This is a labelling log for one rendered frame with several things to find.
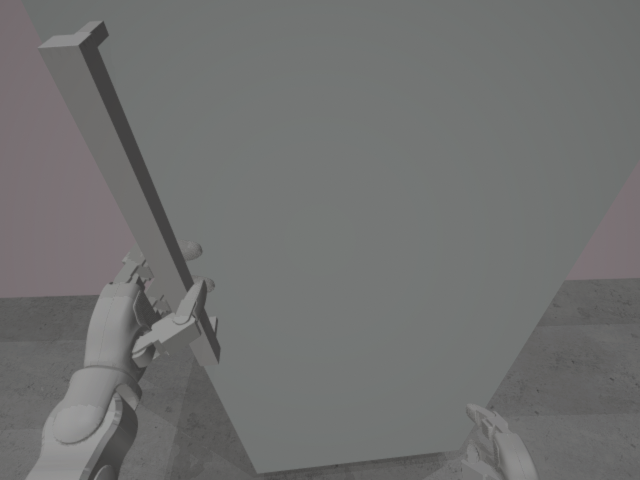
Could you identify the robot left hand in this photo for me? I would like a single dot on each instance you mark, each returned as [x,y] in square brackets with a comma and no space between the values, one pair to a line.
[124,312]

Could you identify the robot right hand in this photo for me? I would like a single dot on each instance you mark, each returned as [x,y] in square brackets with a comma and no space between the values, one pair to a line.
[510,459]

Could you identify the fridge door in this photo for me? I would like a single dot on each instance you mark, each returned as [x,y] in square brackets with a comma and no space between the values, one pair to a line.
[388,194]

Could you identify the handle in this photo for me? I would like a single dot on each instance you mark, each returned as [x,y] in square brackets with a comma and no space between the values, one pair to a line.
[80,75]

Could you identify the robot left forearm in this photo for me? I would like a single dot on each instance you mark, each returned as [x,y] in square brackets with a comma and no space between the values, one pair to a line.
[88,434]

